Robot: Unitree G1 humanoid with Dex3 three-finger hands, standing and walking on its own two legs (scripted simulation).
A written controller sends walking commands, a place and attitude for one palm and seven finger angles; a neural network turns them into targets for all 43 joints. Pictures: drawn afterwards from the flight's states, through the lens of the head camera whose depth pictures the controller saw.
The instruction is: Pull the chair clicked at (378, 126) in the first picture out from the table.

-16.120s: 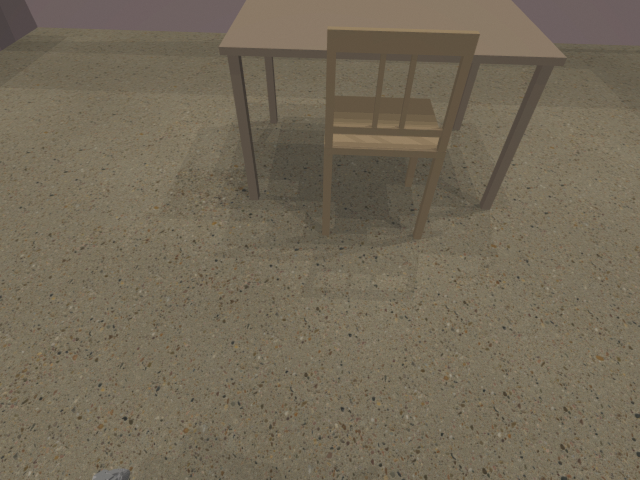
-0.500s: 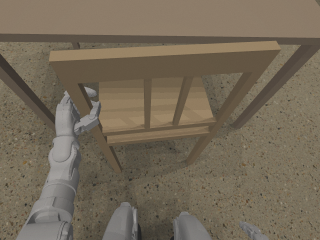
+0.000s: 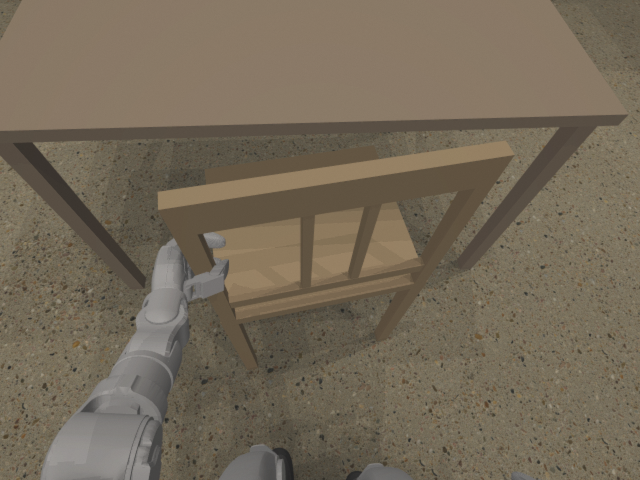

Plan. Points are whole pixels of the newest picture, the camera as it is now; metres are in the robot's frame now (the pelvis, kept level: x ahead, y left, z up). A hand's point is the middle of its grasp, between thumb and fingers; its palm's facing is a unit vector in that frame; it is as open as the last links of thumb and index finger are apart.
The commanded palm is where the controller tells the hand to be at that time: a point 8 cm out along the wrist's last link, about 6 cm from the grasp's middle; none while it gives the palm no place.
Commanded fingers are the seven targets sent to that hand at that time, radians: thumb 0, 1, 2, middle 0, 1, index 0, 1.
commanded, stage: step backward, pulling the chair out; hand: left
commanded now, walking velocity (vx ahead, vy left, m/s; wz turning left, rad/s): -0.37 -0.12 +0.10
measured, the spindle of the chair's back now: (306, 252) +0.44 +0.01 -0.09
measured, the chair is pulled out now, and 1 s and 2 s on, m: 0.04 0.13 0.21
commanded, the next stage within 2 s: none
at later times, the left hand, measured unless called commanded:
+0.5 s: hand (227, 336) +0.30 +0.12 -0.06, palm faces +0.10 -0.98 -0.15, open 5.9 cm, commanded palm +0.30 +0.17 -0.06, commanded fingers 0.00 0.90 0.90 -0.50 -1.45 -0.50 -1.45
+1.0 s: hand (229, 358) +0.27 +0.11 -0.06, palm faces +0.07 -0.99 -0.16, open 5.8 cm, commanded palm +0.26 +0.17 -0.06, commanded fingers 0.00 0.90 0.90 -0.50 -1.45 -0.50 -1.45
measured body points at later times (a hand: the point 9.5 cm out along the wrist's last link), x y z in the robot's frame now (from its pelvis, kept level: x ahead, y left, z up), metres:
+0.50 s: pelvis -0.06 -0.02 +0.00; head +0.02 -0.02 +0.44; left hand +0.29 +0.17 -0.05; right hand +0.04 -0.31 -0.12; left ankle +0.04 +0.07 -0.72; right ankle -0.02 -0.13 -0.72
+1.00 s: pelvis -0.10 -0.02 +0.00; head +0.00 -0.02 +0.44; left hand +0.26 +0.17 -0.05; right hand -0.01 -0.29 -0.13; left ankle -0.09 +0.14 -0.72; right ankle -0.02 -0.13 -0.72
